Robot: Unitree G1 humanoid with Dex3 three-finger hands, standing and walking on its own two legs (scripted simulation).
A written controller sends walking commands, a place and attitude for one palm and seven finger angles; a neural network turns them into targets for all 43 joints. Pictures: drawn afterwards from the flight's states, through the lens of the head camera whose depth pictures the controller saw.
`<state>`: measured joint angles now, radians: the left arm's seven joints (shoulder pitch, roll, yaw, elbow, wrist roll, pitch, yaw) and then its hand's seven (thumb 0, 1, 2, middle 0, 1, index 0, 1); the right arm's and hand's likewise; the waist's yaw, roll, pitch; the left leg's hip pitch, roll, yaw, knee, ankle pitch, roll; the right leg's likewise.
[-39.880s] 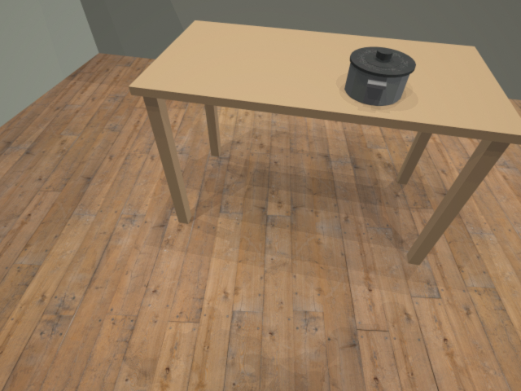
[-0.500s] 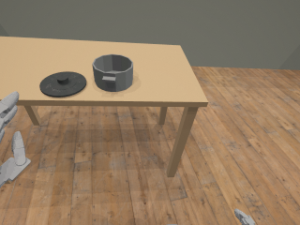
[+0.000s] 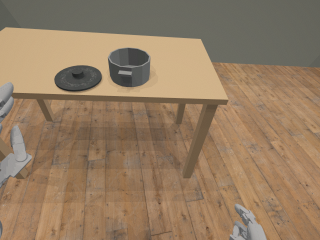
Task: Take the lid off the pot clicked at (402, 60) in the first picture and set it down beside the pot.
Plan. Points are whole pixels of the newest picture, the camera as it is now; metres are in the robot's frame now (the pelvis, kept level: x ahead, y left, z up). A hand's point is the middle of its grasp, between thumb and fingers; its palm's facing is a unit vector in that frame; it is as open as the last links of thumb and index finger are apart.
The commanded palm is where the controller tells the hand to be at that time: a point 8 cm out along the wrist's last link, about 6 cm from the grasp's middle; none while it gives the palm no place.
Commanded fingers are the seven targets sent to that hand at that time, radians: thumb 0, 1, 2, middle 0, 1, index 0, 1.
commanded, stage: stop stepping back and stand still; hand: left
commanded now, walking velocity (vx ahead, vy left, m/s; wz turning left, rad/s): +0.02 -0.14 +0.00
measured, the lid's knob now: (77, 72) +0.74 +0.38 +0.01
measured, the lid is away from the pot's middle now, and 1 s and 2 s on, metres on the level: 0.22 0.22 0.22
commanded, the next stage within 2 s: let the arm hang, fingers relaxed in 0.96 s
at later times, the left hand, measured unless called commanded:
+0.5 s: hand out of the picture +0.07 +0.18 -0.18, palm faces +0.03 -0.97 -0.24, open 7.1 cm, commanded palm none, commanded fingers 0.00 0.90 0.90 -0.20 -0.30 -0.20 -0.30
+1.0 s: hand out of the picture +0.14 +0.15 -0.17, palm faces +0.06 -0.98 -0.21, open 7.3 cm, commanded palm none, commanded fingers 0.00 0.90 0.90 -0.20 -0.30 -0.20 -0.30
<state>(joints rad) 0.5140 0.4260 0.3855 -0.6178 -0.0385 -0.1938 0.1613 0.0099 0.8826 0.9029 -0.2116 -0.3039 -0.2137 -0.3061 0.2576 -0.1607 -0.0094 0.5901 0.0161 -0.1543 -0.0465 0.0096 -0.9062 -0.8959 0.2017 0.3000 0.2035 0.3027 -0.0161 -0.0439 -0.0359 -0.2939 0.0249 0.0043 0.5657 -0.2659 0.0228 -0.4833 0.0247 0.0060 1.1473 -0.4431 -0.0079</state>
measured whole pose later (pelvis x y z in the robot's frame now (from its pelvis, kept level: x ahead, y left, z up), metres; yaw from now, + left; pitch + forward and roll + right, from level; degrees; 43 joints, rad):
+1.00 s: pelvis +0.09 -0.03 +0.00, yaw +2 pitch -1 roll +0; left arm 0.20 0.16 0.03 1.05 0.01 0.01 0.05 0.00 0.93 0.90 -0.20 -0.30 -0.20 -0.30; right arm 0.27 -0.15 -0.04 1.04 -0.01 0.01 -0.04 0.01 -0.93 -0.90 0.20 0.30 0.20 0.30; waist -0.02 0.00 0.04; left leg -0.13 0.05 0.06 0.51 -0.36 -0.02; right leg -0.15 0.01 0.01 0.50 -0.34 0.00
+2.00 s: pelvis +0.07 -0.01 +0.01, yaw +1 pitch -2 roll +0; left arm 0.26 0.14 0.02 1.13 0.01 0.01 0.04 0.00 0.92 0.90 -0.20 -0.30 -0.20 -0.30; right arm 0.32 -0.11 -0.03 1.10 -0.01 0.01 -0.04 0.00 -0.91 -0.90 0.20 0.30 0.20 0.30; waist -0.02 0.00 0.06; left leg -0.12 0.03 0.09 0.47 -0.32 0.01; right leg -0.14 -0.02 0.04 0.46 -0.28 0.03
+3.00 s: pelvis +0.07 -0.01 +0.01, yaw +1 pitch -2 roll +0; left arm 0.26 0.14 0.02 1.13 0.01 0.01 0.04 0.00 0.92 0.90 -0.20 -0.30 -0.20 -0.30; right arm 0.30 -0.11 -0.04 1.11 -0.01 0.01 -0.05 0.00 -0.91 -0.90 0.20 0.30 0.20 0.30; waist -0.02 0.00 0.06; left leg -0.12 0.03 0.08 0.46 -0.30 0.00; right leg -0.15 -0.01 0.03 0.45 -0.27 0.02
